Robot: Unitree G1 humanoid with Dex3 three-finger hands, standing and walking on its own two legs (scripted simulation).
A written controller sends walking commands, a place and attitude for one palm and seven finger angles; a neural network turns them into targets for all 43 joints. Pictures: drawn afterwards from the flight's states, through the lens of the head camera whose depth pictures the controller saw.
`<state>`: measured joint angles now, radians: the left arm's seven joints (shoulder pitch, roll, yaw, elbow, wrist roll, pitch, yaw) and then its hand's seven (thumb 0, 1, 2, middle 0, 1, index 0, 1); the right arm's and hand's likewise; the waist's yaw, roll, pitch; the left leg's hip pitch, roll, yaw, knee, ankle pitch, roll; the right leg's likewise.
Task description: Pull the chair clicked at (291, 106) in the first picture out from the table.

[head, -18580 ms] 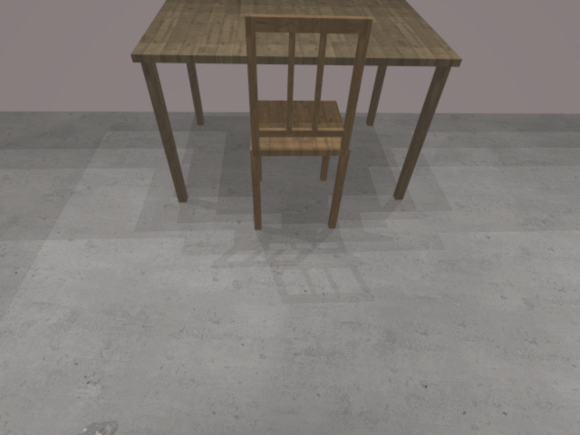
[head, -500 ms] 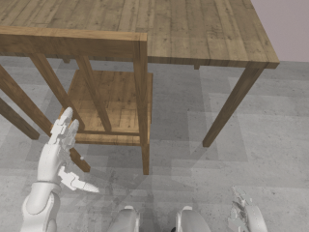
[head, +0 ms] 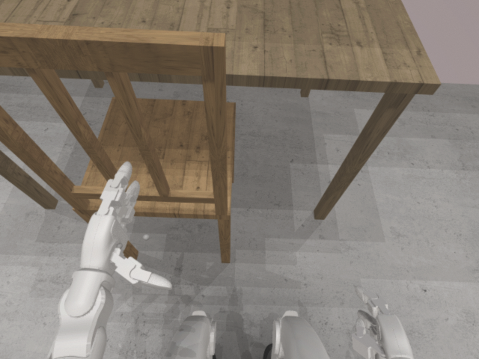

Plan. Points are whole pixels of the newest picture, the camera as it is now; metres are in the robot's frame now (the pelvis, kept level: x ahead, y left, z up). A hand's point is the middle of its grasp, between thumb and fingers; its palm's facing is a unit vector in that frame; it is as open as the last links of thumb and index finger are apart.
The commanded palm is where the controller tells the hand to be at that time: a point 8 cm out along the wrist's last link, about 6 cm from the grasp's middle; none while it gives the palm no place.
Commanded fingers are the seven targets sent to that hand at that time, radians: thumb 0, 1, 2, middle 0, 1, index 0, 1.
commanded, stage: aim the fingers beside a spindle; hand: left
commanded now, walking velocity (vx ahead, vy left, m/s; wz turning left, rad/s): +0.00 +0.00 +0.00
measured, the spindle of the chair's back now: (91, 145) +0.45 +0.28 +0.05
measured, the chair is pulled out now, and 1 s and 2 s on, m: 0.00 0.00 0.00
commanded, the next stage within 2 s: none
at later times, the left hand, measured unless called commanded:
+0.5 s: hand (143, 229) +0.31 +0.16 +0.03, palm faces -0.01 -1.00 -0.05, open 16.9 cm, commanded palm +0.29 +0.21 +0.02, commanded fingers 0.00 -0.50 0.30 -0.06 -0.08 -0.06 -0.08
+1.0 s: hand (160, 239) +0.30 +0.14 +0.01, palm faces -0.08 -1.00 +0.00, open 16.9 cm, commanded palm +0.29 +0.21 +0.03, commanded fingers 0.00 -0.50 0.30 -0.06 -0.08 -0.06 -0.08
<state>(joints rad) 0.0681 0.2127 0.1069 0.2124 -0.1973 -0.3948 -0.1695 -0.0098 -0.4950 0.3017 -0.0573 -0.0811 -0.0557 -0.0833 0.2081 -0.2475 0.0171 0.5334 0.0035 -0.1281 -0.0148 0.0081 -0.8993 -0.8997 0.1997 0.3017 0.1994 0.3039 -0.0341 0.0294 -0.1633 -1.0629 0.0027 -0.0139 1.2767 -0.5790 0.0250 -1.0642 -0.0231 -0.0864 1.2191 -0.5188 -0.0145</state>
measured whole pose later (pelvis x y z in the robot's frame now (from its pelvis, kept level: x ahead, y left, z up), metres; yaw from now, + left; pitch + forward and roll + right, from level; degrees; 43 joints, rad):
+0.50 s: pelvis +0.00 +0.00 -0.01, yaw +0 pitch +21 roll -2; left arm 0.01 0.23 0.13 0.25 -0.20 -0.43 -0.15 -0.01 -0.50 0.30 -0.06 -0.08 -0.06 -0.08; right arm 0.21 -0.25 0.02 0.55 0.01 -0.10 -0.01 0.01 -0.90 -0.90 0.20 0.30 0.20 0.30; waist -0.03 0.03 -0.18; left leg -1.09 0.00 -0.02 1.30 -0.58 0.02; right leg -1.10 -0.02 -0.09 1.24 -0.52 -0.02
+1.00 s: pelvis +0.00 +0.00 -0.01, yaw +0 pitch +22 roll -2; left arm 0.03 0.19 0.07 0.27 -0.19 -0.38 -0.16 -0.01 -0.50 0.30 -0.06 -0.08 -0.05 -0.08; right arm 0.21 -0.25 0.02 0.53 0.01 -0.10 -0.01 0.01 -0.90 -0.90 0.20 0.30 0.20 0.30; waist -0.04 0.03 -0.17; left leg -1.10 0.00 -0.01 1.30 -0.58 0.02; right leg -1.10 -0.02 -0.08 1.24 -0.52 -0.02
